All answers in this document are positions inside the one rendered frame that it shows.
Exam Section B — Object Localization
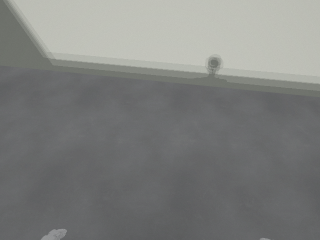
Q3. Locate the robot left hand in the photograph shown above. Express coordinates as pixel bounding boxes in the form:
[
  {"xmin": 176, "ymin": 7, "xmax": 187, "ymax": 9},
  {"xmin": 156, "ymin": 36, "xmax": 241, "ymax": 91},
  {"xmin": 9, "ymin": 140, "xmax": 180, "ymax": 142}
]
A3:
[{"xmin": 41, "ymin": 229, "xmax": 67, "ymax": 240}]

